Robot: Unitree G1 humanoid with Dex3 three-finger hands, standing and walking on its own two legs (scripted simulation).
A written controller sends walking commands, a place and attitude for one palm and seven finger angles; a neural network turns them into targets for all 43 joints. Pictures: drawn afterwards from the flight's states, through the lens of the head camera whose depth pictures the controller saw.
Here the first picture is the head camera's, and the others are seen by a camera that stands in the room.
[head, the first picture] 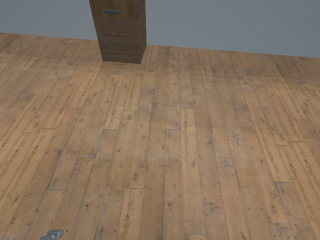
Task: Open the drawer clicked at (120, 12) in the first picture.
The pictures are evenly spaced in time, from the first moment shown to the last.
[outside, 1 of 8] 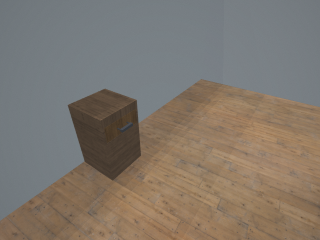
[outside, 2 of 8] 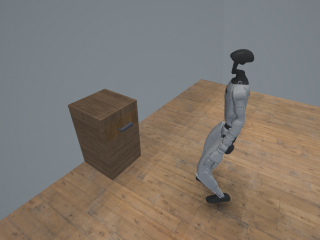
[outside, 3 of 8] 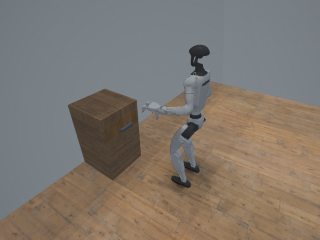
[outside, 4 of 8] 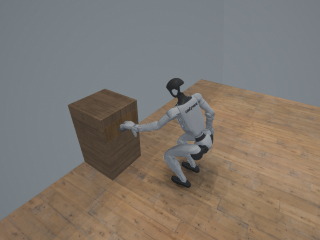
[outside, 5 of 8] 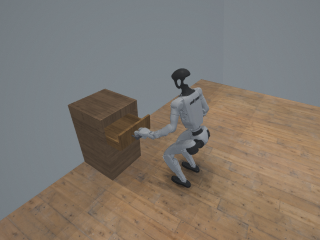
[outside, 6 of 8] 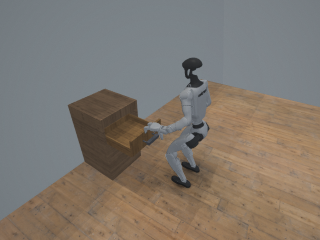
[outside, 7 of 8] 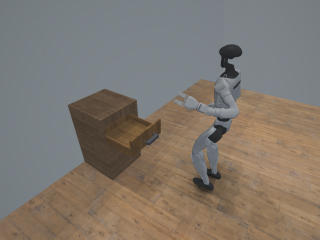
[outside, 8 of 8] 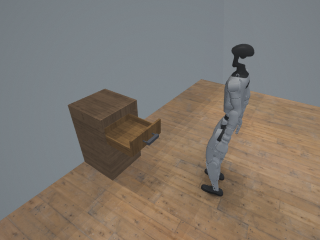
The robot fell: no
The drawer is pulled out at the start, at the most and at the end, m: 0.00 0.30 0.30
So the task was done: yes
